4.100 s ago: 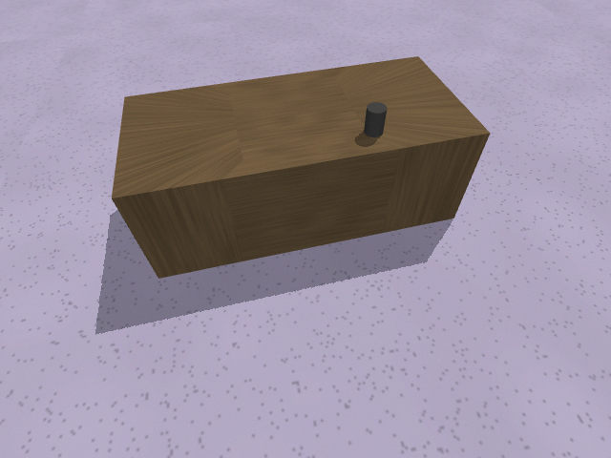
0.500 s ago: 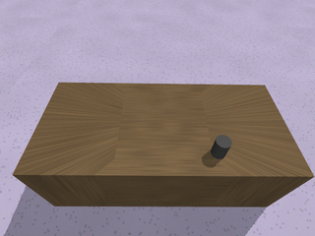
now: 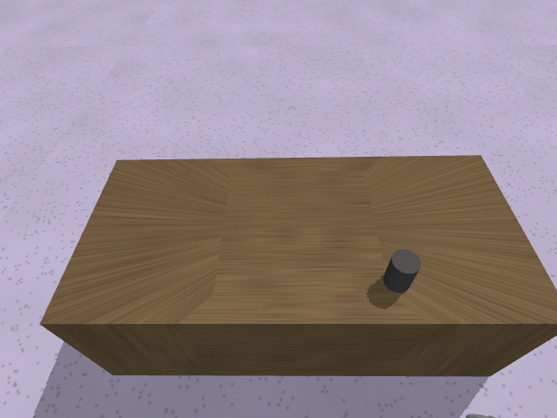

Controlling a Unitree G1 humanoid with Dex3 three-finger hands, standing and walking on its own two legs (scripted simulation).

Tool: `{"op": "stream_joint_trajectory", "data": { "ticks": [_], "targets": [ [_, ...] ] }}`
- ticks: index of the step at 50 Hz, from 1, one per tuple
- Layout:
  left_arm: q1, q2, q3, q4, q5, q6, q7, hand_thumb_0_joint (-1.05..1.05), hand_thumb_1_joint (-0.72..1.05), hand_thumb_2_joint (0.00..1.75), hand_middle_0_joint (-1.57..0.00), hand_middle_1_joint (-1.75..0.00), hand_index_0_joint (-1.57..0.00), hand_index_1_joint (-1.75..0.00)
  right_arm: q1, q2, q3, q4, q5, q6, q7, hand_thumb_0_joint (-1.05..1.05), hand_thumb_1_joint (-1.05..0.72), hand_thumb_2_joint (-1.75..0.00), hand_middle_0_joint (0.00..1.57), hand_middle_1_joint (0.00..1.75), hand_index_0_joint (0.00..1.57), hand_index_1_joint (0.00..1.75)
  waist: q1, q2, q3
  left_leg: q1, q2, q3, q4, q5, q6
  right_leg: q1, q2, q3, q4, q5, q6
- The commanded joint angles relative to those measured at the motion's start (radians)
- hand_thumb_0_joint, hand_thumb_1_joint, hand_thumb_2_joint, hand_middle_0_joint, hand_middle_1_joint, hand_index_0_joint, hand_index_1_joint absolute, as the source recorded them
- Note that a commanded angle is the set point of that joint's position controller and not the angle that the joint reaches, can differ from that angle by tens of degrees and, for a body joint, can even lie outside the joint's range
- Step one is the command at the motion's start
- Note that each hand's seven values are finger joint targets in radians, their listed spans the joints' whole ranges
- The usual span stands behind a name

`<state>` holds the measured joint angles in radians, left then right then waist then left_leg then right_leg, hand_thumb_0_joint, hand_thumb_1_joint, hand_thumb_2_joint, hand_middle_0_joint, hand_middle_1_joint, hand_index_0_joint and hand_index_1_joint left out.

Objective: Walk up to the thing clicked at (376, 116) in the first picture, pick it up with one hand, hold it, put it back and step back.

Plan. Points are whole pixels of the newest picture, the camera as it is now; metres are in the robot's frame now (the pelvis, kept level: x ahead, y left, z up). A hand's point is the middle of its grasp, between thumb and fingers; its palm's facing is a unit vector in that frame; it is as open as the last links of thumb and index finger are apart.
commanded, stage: walk up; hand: right
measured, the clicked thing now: (401, 271) +0.49 -0.28 -0.28
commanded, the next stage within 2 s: stand in 0.78 s
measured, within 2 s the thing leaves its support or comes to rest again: neither
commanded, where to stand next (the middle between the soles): +0.07 +0.00 m, yaw -1 degrees
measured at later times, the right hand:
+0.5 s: hand out of the picture +0.07 -0.26 -0.16, palm faces +0.03 +0.94 -0.33, open 7.4 cm
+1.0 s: hand out of the picture +0.08 -0.26 -0.15, palm faces +0.03 +0.94 -0.34, open 7.4 cm
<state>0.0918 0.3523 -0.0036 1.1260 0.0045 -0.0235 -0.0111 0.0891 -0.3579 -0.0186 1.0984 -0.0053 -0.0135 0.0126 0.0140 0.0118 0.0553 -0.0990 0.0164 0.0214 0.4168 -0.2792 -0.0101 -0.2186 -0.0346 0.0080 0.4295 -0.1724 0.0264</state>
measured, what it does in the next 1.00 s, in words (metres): stands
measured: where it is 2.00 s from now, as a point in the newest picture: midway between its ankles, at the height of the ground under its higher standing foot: outside the picture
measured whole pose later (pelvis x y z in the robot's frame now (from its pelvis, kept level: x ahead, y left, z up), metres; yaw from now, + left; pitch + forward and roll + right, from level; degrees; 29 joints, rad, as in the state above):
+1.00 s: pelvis +0.00 -0.01 +0.01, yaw -1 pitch -3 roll +0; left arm 0.07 0.34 0.00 1.13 0.01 -0.01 0.00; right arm 0.09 -0.35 -0.02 1.12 0.00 0.00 0.01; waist -0.01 0.00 0.07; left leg -0.03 0.03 0.03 0.32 -0.24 -0.02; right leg -0.17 -0.02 0.02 0.35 -0.14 0.02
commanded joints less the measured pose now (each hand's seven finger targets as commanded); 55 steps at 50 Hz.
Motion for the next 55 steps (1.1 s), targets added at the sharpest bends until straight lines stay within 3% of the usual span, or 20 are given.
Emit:
{"op": "stream_joint_trajectory", "data": {
  "ticks": [1,9,27,35,38,39,41,45,55],
  "targets": [
    [-0.041,0.210,0.042,-0.050,0.000,-0.024,0.018,0.00,0.90,0.90,-0.20,-0.30,-0.20,-0.30,-0.033,-0.217,-0.045,-0.043,-0.003,-0.018,-0.017,0.00,-0.90,-0.90,0.20,0.30,0.20,0.30,-0.012,-0.023,-0.119,-0.009,0.104,-0.060,-0.083,0.215,0.050,0.103,-0.091,0.070,-0.041,0.257,-0.052],
    [-0.070,0.207,0.043,-0.045,0.002,-0.019,0.020,0.00,0.90,0.90,-0.20,-0.30,-0.20,-0.30,-0.035,-0.209,-0.043,-0.033,-0.004,-0.014,-0.014,0.00,-0.90,-0.90,0.20,0.30,0.20,0.30,-0.013,-0.010,-0.088,-0.018,0.105,-0.061,-0.127,0.168,0.043,0.106,-0.084,0.078,-0.061,0.191,-0.045],
    [-0.072,0.201,0.046,-0.054,0.006,-0.013,0.021,0.00,0.90,0.90,-0.20,-0.30,-0.20,-0.30,-0.020,-0.213,-0.046,-0.030,-0.007,-0.009,-0.017,0.00,-0.90,-0.90,0.20,0.30,0.20,0.30,-0.016,-0.019,-0.076,-0.017,0.098,-0.041,-0.139,0.118,0.043,0.106,-0.075,0.087,-0.069,0.188,-0.046],
    [-0.066,0.200,0.049,-0.056,0.007,-0.015,0.023,0.00,0.90,0.90,-0.20,-0.30,-0.20,-0.30,-0.005,-0.209,-0.048,-0.033,-0.005,-0.008,-0.016,0.00,-0.90,-0.90,0.20,0.30,0.20,0.30,-0.020,-0.032,-0.099,0.026,0.103,-0.031,-0.124,0.182,0.044,0.104,-0.076,0.088,-0.060,0.244,-0.049],
    [-0.068,0.197,0.049,-0.058,0.004,-0.014,0.023,0.00,0.90,0.90,-0.20,-0.30,-0.20,-0.30,-0.004,-0.205,-0.047,-0.033,-0.004,-0.007,-0.017,0.00,-0.90,-0.90,0.20,0.30,0.20,0.30,-0.018,-0.026,-0.086,0.017,0.101,-0.032,-0.130,0.166,0.041,0.101,-0.073,0.093,-0.063,0.221,-0.047],
    [-0.069,0.209,0.043,-0.054,-0.001,-0.012,0.026,0.00,0.90,0.90,-0.20,-0.30,-0.20,-0.30,-0.033,-0.202,-0.039,-0.041,-0.001,-0.007,-0.018,0.00,-0.90,-0.90,0.20,0.30,0.20,0.30,-0.020,-0.034,-0.075,0.006,0.120,-0.068,-0.139,0.249,0.032,0.097,-0.084,0.093,-0.077,0.278,-0.045],
    [-0.057,0.201,0.043,-0.052,-0.001,-0.010,0.025,0.00,0.90,0.90,-0.20,-0.30,-0.20,-0.30,-0.024,-0.210,-0.040,-0.040,0.001,-0.008,-0.021,0.00,-0.90,-0.90,0.20,0.30,0.20,0.30,-0.024,-0.025,-0.094,0.025,0.122,-0.058,-0.128,0.305,0.028,0.115,-0.089,0.095,-0.072,0.331,-0.045],
    [-0.053,0.207,0.045,-0.050,-0.002,-0.008,0.026,0.00,0.90,0.90,-0.20,-0.30,-0.20,-0.30,-0.016,-0.210,-0.037,-0.033,0.001,-0.009,-0.022,0.00,-0.90,-0.90,0.20,0.30,0.20,0.30,-0.025,-0.010,-0.124,0.045,0.124,-0.058,-0.131,0.323,0.023,0.144,-0.094,0.088,-0.073,0.341,-0.048],
    [-0.058,0.217,0.042,-0.048,0.004,-0.006,0.020,0.00,0.90,0.90,-0.20,-0.30,-0.20,-0.30,-0.032,-0.202,-0.032,-0.026,-0.004,-0.007,-0.015,0.00,-0.90,-0.90,0.20,0.30,0.20,0.30,-0.020,-0.013,-0.051,-0.012,0.113,-0.068,-0.175,0.083,0.026,0.094,-0.088,0.100,-0.149,0.098,-0.041]
  ]
}}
